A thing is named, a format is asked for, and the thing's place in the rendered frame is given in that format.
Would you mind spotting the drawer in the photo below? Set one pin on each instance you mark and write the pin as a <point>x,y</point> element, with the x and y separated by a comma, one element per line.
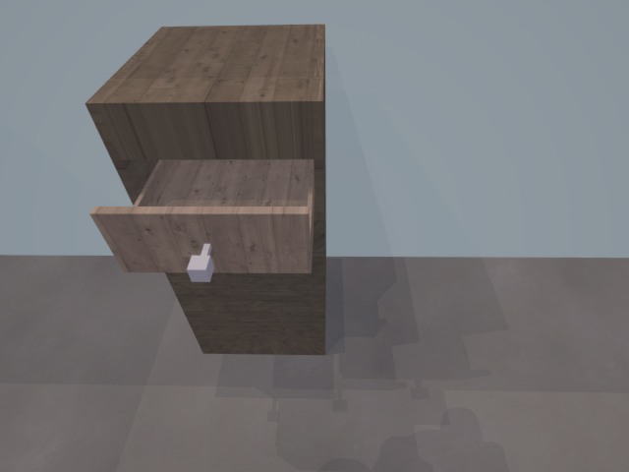
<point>257,215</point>

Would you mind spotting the cabinet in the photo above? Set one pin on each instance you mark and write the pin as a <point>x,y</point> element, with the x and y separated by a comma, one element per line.
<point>229,92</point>

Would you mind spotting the handle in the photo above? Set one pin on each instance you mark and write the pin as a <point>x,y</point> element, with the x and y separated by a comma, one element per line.
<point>200,268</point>

